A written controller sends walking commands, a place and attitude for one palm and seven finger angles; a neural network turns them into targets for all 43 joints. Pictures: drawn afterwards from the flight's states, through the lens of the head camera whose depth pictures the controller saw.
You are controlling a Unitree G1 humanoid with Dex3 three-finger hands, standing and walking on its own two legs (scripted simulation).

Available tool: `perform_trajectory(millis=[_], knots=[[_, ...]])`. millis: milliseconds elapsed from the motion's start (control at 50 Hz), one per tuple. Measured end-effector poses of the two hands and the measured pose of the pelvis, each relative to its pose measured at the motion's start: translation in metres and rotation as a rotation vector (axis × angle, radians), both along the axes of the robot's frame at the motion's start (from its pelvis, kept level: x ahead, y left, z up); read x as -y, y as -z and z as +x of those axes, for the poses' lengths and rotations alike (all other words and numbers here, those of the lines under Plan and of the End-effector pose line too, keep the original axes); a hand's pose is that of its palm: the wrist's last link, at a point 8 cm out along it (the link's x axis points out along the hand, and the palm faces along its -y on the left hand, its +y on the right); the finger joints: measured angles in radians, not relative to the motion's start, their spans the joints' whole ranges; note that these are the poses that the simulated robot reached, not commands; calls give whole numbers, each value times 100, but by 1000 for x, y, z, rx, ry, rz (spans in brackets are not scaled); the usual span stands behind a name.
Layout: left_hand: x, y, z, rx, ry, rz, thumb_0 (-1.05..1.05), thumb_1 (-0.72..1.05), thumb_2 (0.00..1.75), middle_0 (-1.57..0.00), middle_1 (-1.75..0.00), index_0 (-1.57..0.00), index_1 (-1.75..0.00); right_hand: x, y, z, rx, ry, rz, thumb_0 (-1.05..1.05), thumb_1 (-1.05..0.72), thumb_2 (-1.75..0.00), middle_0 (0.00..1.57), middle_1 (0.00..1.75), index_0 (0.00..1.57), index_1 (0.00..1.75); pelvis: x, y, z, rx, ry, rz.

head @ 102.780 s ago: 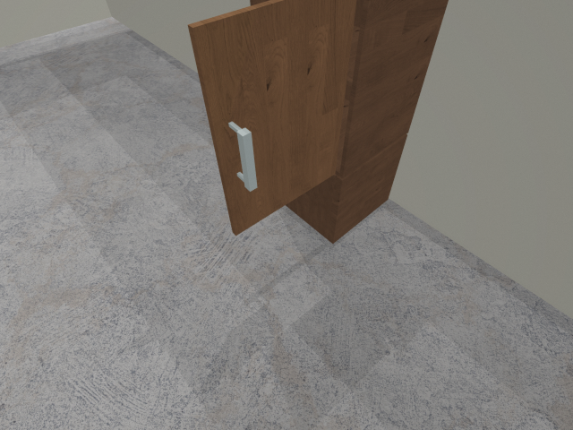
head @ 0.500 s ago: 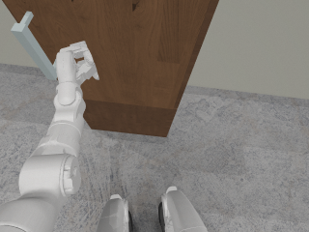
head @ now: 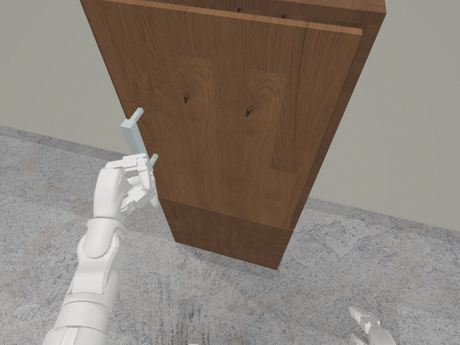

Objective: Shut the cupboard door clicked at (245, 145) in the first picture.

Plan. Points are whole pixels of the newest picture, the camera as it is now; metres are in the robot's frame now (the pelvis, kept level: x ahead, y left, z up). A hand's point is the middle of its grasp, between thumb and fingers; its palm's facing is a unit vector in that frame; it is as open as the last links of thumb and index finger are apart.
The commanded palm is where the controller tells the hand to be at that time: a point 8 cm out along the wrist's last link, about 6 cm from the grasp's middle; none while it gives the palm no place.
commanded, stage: draw the hand back to the body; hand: left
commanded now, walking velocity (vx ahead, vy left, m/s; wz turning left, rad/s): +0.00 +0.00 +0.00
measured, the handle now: (143, 144) +0.53 +0.22 +0.00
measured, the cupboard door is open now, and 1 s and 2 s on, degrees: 0 0 0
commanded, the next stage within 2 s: step back with the hand held close in 1.14 s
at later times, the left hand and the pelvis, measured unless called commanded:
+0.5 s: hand (54, 242) +0.23 +0.22 +0.16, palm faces +0.30 -0.90 -0.30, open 4.2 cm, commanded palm +0.18 +0.27 +0.17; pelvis -0.02 +0.00 +0.04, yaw +0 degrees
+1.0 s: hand out of the picture +0.17 +0.27 +0.20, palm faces +0.48 -0.78 -0.40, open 7.3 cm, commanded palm +0.12 +0.31 +0.22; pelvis -0.02 +0.01 +0.04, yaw +0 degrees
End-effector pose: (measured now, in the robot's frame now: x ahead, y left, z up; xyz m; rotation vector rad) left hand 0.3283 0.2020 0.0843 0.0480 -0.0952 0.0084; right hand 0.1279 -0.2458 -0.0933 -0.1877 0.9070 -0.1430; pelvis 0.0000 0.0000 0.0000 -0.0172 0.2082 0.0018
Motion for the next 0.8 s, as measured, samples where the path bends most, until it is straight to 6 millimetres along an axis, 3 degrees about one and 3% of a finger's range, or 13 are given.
perform_trajectory(millis=[120,280,560,800], knots=[[-5,-18,-32,-66,18,80,2,90,90,-125,-144,-125,-144,-3,-23,25,142,3,7,1,-91,-90,20,30,20,30,0,-9,-7,72,8,13],[-33,-51,-81,-93,-167,199,2,89,90,-108,-126,-109,-126,-19,-45,29,194,-3,22,1,-91,-90,20,30,20,30,2,-27,-17,179,9,22],[-71,-99,-153,-13,-336,288,2,89,90,-71,-86,-72,-85,-32,-53,15,212,-51,28,2,-91,-90,20,30,20,30,-3,-42,-24,276,8,18],[-101,-144,-204,74,-460,432,2,89,90,-38,-50,-39,-50,-32,-56,24,254,-66,27,2,-91,-90,20,30,20,30,-6,-44,-19,289,9,14]])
